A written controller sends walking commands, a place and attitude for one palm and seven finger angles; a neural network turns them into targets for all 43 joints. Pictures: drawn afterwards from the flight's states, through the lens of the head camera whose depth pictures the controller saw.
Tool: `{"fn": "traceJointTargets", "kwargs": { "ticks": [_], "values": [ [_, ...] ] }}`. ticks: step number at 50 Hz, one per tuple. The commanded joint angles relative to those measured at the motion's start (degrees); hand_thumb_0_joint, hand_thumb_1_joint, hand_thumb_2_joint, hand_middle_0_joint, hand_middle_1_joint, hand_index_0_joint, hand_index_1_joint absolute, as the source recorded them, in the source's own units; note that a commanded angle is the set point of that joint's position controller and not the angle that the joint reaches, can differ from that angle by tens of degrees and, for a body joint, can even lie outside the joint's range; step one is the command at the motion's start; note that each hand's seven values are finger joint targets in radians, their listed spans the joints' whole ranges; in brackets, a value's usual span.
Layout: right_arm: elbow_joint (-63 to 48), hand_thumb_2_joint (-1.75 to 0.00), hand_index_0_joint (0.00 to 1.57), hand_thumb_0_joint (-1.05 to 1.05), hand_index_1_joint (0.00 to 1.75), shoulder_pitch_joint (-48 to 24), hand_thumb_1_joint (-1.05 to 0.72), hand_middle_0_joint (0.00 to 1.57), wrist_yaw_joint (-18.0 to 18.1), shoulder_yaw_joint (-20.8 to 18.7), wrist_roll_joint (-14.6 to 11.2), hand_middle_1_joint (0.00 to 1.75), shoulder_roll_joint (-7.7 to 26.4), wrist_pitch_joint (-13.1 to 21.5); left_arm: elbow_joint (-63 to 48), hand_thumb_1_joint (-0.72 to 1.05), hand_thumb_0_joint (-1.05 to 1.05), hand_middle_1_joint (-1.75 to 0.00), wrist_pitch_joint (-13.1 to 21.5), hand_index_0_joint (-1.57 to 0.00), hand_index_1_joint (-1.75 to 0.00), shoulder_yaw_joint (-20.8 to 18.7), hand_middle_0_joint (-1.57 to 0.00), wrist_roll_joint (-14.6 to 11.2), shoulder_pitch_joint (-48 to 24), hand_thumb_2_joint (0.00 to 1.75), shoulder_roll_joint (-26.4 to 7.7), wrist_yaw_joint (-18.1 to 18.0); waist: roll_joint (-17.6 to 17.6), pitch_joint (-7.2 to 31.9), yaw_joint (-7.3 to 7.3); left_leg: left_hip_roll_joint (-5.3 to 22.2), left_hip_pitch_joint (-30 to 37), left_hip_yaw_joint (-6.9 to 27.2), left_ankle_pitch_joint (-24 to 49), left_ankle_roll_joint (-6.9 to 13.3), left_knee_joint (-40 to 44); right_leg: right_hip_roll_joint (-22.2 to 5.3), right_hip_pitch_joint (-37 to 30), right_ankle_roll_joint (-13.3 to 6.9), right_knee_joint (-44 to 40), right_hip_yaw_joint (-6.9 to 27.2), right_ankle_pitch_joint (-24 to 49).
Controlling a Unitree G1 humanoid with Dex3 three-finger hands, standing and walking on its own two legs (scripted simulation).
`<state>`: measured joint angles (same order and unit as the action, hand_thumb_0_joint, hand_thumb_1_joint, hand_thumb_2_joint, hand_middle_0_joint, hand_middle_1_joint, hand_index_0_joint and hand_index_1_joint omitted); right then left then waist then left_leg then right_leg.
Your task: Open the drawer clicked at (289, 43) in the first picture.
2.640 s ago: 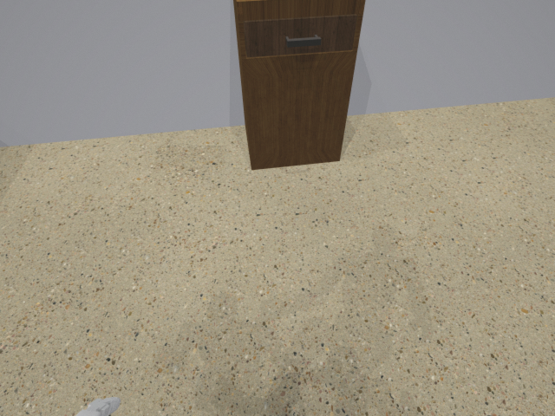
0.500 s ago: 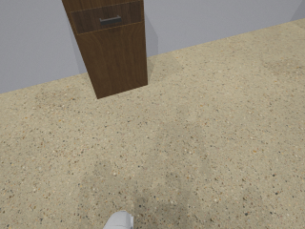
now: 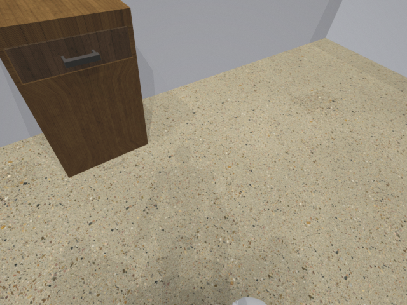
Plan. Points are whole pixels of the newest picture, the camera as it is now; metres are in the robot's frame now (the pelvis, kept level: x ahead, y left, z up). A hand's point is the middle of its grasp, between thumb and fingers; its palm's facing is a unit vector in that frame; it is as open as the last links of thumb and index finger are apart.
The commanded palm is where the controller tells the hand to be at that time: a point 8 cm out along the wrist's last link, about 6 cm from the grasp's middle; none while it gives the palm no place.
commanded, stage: walk to a spot facing it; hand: left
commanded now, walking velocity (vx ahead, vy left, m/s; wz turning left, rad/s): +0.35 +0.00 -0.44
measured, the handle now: (80, 57) +0.97 +0.60 -0.07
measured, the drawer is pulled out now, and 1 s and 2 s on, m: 0.00 0.00 0.00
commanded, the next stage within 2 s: turn to face it in 1.16 s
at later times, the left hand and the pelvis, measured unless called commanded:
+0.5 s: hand (179, 216) +0.38 +0.09 -0.19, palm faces -0.24 -0.96 -0.12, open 7.4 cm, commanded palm none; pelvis +0.22 -0.04 -0.02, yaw -13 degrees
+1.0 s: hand (165, 184) +0.48 +0.15 -0.19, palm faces -0.30 -0.94 -0.15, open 7.4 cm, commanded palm none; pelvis +0.45 -0.03 -0.01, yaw -24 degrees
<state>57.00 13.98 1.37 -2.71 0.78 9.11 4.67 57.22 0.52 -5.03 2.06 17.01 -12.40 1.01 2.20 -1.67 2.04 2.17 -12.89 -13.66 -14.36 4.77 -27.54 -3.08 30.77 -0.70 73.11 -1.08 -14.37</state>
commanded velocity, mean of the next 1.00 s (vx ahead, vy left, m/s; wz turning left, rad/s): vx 0.31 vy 0.00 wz -0.40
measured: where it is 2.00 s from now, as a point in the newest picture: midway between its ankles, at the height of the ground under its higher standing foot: (224, 243)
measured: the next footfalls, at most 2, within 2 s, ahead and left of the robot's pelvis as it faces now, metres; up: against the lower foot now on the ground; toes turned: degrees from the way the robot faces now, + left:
right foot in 0.46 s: +0.30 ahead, -0.12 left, +0.00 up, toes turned -21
left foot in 0.88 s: +0.58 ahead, +0.04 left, +0.00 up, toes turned -10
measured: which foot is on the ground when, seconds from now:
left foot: down 0.00-0.46, up 0.48-0.86, down 0.88-1.00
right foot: up 0.00-0.44, down 0.46-0.90, up 0.92-1.00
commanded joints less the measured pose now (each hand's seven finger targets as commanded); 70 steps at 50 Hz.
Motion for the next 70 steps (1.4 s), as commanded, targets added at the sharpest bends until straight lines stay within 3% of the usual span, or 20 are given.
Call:
{"fn": "traceJointTargets", "kwargs": {
  "ticks": [1,14,20,21,23,24,27,30,40,42,43,45,49,55,63,65,66,67,68,70],
  "values": [
    [-0.5,-0.9,0.2,0.0,0.3,6.1,-0.9,0.2,0.2,-0.5,0.1,0.3,5.0,1.8,-1.9,0.9,0.0,-0.3,-1.6,-0.2,-0.3,-0.1,-0.2,0.3,4.2,0.9,0.8,0.7,-7.5,-2.9,0.31,14.6,-0.7,9.5,7.8,-2.2,18.0,-3.3,6.6,1.4,-0.4,2.3,8.2],
    [6.2,-0.9,0.2,0.0,0.3,22.0,-0.9,0.2,0.9,0.2,0.9,0.3,5.8,0.9,-7.1,0.9,0.0,-0.3,-0.7,-0.2,-0.3,1.7,-0.2,-0.3,-17.8,0.9,1.8,1.5,-7.1,-6.7,-6.77,16.9,20.4,1.7,35.6,0.0,13.5,-1.2,11.8,-0.5,-28.0,-7.0,4.6],
    [5.6,-0.9,0.2,0.0,0.3,18.8,-0.9,0.2,0.7,-0.3,0.4,0.3,8.5,0.0,-3.3,0.9,0.0,-0.3,1.0,-0.2,-0.3,0.9,-0.2,0.0,-3.7,0.9,-1.1,0.4,-11.3,1.8,0.66,16.4,18.4,-4.6,64.5,-2.0,-9.8,6.4,-12.6,-5.7,-38.7,-12.5,-0.9],
    [4.5,-0.9,0.2,0.0,0.3,15.8,-0.9,0.2,0.3,-0.5,-0.1,0.3,9.1,0.0,-0.8,0.9,0.0,-0.3,1.6,-0.2,-0.3,0.0,-0.2,0.1,4.8,0.9,-3.5,0.3,-10.5,6.2,5.2,15.7,9.4,-5.5,54.5,-3.2,-21.5,4.3,-27.0,-7.2,-42.5,-9.7,5.3],
    [0.6,-0.9,0.2,0.0,0.3,13.7,-0.9,0.2,0.0,-0.2,-1.3,0.3,4.1,0.4,1.4,0.9,0.0,-0.3,2.2,-0.2,-0.3,-2.0,-0.2,-1.4,13.5,0.9,-12.5,-1.1,5.7,16.5,5.79,1.0,-22.3,1.0,-18.9,-7.5,-56.9,-21.8,-51.0,-20.6,-49.8,32.8,27.7],
    [-0.4,-0.9,0.2,0.0,0.3,9.4,-0.9,0.2,0.2,-0.7,-0.9,0.3,4.8,0.1,0.8,0.9,0.0,-0.3,1.8,-0.2,-0.3,-2.2,-0.2,-2.0,10.2,0.9,-12.7,-1.7,-0.1,11.5,5.04,3.8,-25.5,9.9,-15.5,-5.8,-59.0,-22.1,-45.7,-21.3,-52.9,28.3,24.6],
    [0.3,-0.9,0.2,0.0,0.3,7.6,-0.9,0.2,-0.3,-0.7,0.4,0.3,2.4,-1.8,-0.5,0.9,0.0,-0.3,2.9,-0.2,-0.3,0.2,-0.2,-1.7,0.9,0.9,-5.3,-2.0,-4.3,-1.9,-1.41,9.0,-20.7,12.3,-5.4,-6.6,-49.7,-14.8,-19.9,-12.5,-58.0,14.0,18.0],
    [1.3,-0.9,0.2,0.0,0.3,12.0,-0.9,0.2,-0.7,-0.7,0.9,0.3,0.5,-3.1,-0.8,0.9,0.0,-0.3,4.0,-0.2,-0.3,0.5,-0.2,-0.6,-0.6,0.9,-2.7,-2.0,0.4,-2.8,-5.26,8.5,-16.7,10.6,-2.9,-7.5,-40.5,-9.8,-12.9,-10.3,-59.1,5.8,17.9],
    [-5.3,-0.9,0.2,0.0,0.3,-6.5,-0.9,0.2,-2.7,-0.4,0.7,0.3,3.8,-1.1,1.6,0.9,0.0,-0.3,3.7,-0.2,-0.3,0.4,-0.2,-0.8,5.5,0.9,-6.8,-1.4,5.1,-2.8,0.04,3.7,-13.4,5.7,3.0,-7.0,-9.9,-7.9,-23.4,-8.7,-54.5,8.2,21.6],
    [-4.1,-0.9,0.2,0.0,0.3,-2.6,-0.9,0.2,-2.0,-0.9,0.8,0.3,5.9,-0.7,1.6,0.9,0.0,-0.3,3.5,-0.2,-0.3,0.3,-0.2,-1.1,4.9,0.9,-7.4,-1.4,3.1,-0.7,-2.72,1.5,-4.2,4.0,4.2,-6.5,-3.7,-6.7,-22.9,-7.4,-47.4,7.3,28.7],
    [-1.9,-0.9,0.2,0.0,0.3,5.0,-0.9,0.2,-1.4,-1.6,1.0,0.3,8.4,-0.3,1.2,0.9,0.0,-0.3,3.4,-0.2,-0.3,0.2,-0.2,-1.2,4.1,0.9,-6.8,-1.5,-1.1,3.7,-6.01,2.8,8.8,6.5,7.6,-5.6,0.5,-4.8,-18.1,-5.6,-36.8,6.4,28.4],
    [0.7,-0.9,0.2,0.0,0.3,17.8,-0.9,0.2,-0.6,-3.7,1.5,0.3,19.0,-0.2,-1.3,0.9,0.0,-0.3,3.6,-0.2,-0.3,1.0,-0.2,-2.1,5.2,0.9,-2.8,-0.7,-22.0,14.8,-9.17,29.4,28.9,35.0,18.0,4.3,7.2,5.2,2.6,-1.0,-3.4,-1.2,-19.1],
    [-2.1,-0.9,0.2,0.0,0.3,3.8,-0.9,0.2,-0.1,-0.6,0.8,0.3,8.7,-0.1,-1.4,0.9,0.0,-0.3,1.5,-0.2,-0.3,-0.1,-0.2,-0.7,-0.6,0.9,-2.5,0.4,-9.3,-2.1,-3.8,22.7,3.8,17.6,13.0,0.5,12.7,-3.2,3.7,0.5,2.5,1.4,-7.1],
    [-2.5,-0.9,0.2,0.0,0.3,1.7,-0.9,0.2,0.5,-1.4,0.4,0.3,6.7,-0.5,-2.7,0.9,0.0,-0.3,-2.5,-0.2,-0.3,-0.6,-0.2,-0.6,1.7,0.9,1.2,0.6,-10.8,-0.9,-0.57,18.8,0.0,2.3,19.7,0.3,12.7,-3.9,1.5,3.3,-6.2,-2.2,0.2],
    [-2.4,-0.9,0.2,0.0,0.3,3.1,-0.9,0.2,-0.2,-3.1,0.9,0.3,10.7,-2.7,-7.6,0.9,0.0,-0.3,-1.9,-0.2,-0.3,-0.2,-0.2,-0.5,-7.2,0.9,0.0,0.4,-13.0,0.4,-3.89,20.6,7.9,-1.9,25.4,0.0,4.1,-1.7,-4.0,2.6,-30.6,-6.3,-1.1],
    [-1.7,-0.9,0.2,0.0,0.3,3.2,-0.9,0.2,-0.3,-2.8,0.9,0.3,10.3,-3.1,-6.1,0.9,0.0,-0.3,-0.8,-0.2,-0.3,0.1,-0.2,-0.1,-3.2,0.9,-0.3,-0.2,-10.4,2.4,-1.81,19.0,6.4,-1.7,26.5,-1.5,-2.6,0.1,-12.7,1.6,-39.1,-7.0,3.6],
    [-1.4,-0.9,0.2,0.0,0.3,3.8,-0.9,0.2,-0.5,-2.3,0.6,0.3,9.5,-3.1,-4.3,0.9,0.0,-0.3,0.2,-0.2,-0.3,-0.1,-0.2,0.1,1.9,0.9,-2.7,-0.7,-4.6,5.9,0.69,16.1,3.3,-2.7,23.1,-3.8,-10.9,-1.1,-21.8,1.3,-45.8,-5.4,13.1],
    [-1.8,-0.9,0.2,0.0,0.3,6.5,-0.9,0.2,-0.9,-1.2,0.0,0.3,5.2,-3.2,-2.9,0.9,0.0,-0.3,1.5,-0.2,-0.3,-1.1,-0.2,0.7,5.5,0.9,-8.8,-1.6,12.4,11.2,1.64,9.4,-10.4,-3.6,-0.7,-6.8,-24.7,-14.4,-35.2,-2.7,-47.2,9.4,34.6],
    [-2.8,-0.9,0.2,0.0,0.3,5.9,-0.9,0.2,-0.6,-0.4,-0.6,0.3,3.5,-4.0,-1.8,0.9,0.0,-0.3,1.9,-0.2,-0.3,-0.6,-0.2,-0.8,7.8,0.9,-11.0,-1.8,14.5,15.2,1.54,5.1,-11.6,4.6,-22.2,-7.6,-31.5,-21.6,-34.4,-8.6,-47.6,14.1,51.9],
    [-1.4,-0.9,0.2,0.0,0.3,5.9,-0.9,0.2,-0.2,0.2,-0.5,0.3,2.5,-5.1,-2.6,0.9,0.0,-0.3,1.9,-0.2,-0.3,0.3,-0.2,-0.8,0.1,0.9,-8.8,-2.6,10.7,11.6,-0.6,6.2,-11.6,10.8,-20.8,-7.2,-33.2,-19.2,-28.5,-9.6,-50.3,7.8,41.5]
  ]
}}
